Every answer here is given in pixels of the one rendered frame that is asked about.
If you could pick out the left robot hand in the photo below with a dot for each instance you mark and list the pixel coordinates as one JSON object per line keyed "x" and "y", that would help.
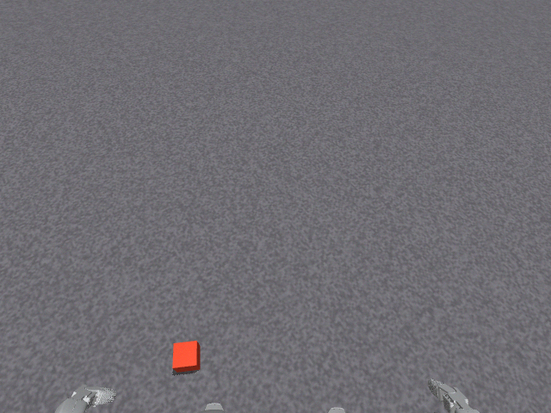
{"x": 85, "y": 397}

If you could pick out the right robot hand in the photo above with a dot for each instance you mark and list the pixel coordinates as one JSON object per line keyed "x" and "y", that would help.
{"x": 454, "y": 401}

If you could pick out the cube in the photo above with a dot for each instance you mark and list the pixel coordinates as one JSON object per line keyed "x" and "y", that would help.
{"x": 186, "y": 356}

